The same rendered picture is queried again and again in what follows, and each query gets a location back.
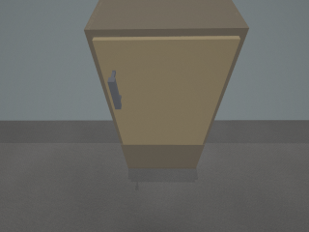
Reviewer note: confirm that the cupboard door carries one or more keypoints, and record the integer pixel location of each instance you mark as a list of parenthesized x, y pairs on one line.
[(169, 86)]

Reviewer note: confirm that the handle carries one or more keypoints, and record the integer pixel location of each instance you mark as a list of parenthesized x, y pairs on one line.
[(116, 97)]

